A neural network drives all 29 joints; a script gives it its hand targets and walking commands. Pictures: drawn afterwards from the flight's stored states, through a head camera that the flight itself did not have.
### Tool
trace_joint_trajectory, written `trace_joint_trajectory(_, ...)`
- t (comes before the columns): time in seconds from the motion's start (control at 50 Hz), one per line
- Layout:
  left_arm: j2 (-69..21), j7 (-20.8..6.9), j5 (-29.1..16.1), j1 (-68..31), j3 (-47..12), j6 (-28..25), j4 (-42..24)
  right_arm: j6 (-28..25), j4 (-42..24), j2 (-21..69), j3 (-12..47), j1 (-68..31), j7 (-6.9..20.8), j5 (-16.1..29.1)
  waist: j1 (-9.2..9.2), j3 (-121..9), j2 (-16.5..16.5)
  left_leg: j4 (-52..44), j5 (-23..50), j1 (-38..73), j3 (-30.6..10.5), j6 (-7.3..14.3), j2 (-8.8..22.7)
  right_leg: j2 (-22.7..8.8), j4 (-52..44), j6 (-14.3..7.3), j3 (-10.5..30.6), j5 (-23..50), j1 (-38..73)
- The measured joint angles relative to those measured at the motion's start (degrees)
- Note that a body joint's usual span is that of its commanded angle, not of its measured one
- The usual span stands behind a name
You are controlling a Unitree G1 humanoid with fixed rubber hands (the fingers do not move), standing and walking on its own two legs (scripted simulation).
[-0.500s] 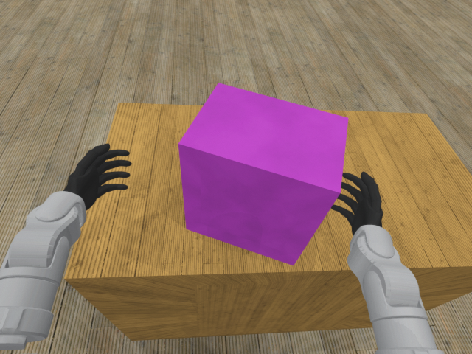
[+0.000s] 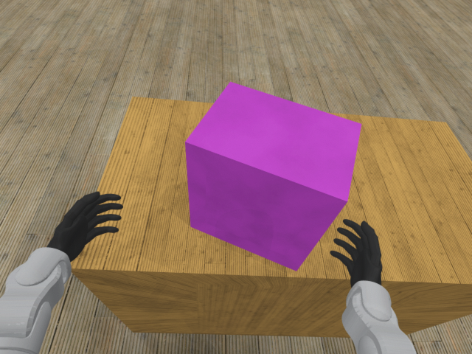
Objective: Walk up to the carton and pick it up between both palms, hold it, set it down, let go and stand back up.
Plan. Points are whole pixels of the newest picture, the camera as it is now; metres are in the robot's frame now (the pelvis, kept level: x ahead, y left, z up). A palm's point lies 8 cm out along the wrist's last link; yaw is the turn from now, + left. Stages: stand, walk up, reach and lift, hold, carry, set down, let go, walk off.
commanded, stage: set down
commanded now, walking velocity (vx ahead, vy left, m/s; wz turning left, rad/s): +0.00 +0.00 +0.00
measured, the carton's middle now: (265, 181) +0.42 -0.04 +0.02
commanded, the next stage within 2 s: let go in 1.60 s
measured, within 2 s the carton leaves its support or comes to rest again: neither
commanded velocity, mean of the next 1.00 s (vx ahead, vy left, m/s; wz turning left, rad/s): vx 0.00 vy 0.00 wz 0.00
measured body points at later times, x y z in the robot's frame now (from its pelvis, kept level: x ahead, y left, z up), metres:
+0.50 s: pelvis +0.00 +0.01 -0.01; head +0.04 +0.06 +0.44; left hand +0.20 +0.28 -0.02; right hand +0.20 -0.17 -0.01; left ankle +0.02 +0.07 -0.74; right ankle +0.00 -0.13 -0.74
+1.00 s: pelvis +0.00 +0.02 -0.01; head +0.01 +0.05 +0.44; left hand +0.18 +0.27 -0.05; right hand +0.19 -0.18 -0.04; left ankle +0.01 +0.07 -0.74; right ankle +0.00 -0.13 -0.74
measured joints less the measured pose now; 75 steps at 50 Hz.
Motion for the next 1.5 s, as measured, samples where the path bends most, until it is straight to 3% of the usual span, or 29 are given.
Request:
trace_joint_trajectory(0.22,1.3,0.1,-2.1,9.6,-3.0,-8.9,-2.0,-7.9,0.5,3.0,1.5,8.7,0.1,-1.9,1.39,1.0,-0.2,3.3,-1.8,-1.4,-0.9,-0.1,0.3,0.2,2.7,-0.1,-0.9,-1.8,-0.8)
trace_joint_trajectory(0.5,1.4,0.3,-1.3,16.3,-4.2,-14.9,-1.4,-16.9,7.0,3.8,1.5,12.2,1.7,-3.0,2.28,1.9,0.5,7.5,-4.1,-2.0,-1.7,0.5,0.3,0.2,5.2,0.5,-1.6,-3.4,-0.4)
trace_joint_trajectory(0.62,0.9,0.9,-0.5,17.5,-4.9,-14.9,0.0,-17.9,10.1,3.7,1.0,12.4,2.6,-3.4,2.31,2.5,0.8,9.0,-4.9,-1.9,-1.7,0.7,0.4,0.2,6.1,0.7,-1.6,-3.8,-0.1)
trace_joint_trajectory(0.86,-4.1,5.0,2.6,17.9,-7.6,-14.3,5.2,-17.2,18.2,0.8,-2.8,8.9,9.1,-5.9,1.78,2.0,1.8,7.9,-4.6,-0.2,-0.8,1.3,-0.2,-0.4,5.8,0.8,-0.8,-3.5,1.1)
trace_joint_trajectory(1.08,-8.1,7.0,5.7,15.5,-7.4,-13.5,12.3,-17.2,25.5,-0.7,-2.6,6.4,13.6,-8.0,1.03,-1.1,1.9,3.3,-2.8,3.3,0.0,0.9,-1.0,-1.1,4.1,0.4,0.1,-3.2,3.1)
trace_joint_trajectory(1.2,-10.5,7.1,7.5,15.2,-6.9,-12.2,15.3,-18.1,28.2,-1.2,-2.3,6.7,14.3,-9.3,0.43,-1.9,2.2,1.1,-1.9,4.4,0.0,0.3,-1.2,-1.2,3.6,0.4,0.1,-3.3,3.3)
trace_joint_trajectory(1.5,-12.7,6.3,13.2,14.3,-1.4,-11.4,22.2,-24.6,36.9,-0.8,0.4,7.2,14.5,-11.5,1.02,-1.4,0.1,-1.3,0.3,2.4,-1.5,-2.3,-0.1,0.0,4.2,-2.0,-1.4,-3.4,0.3)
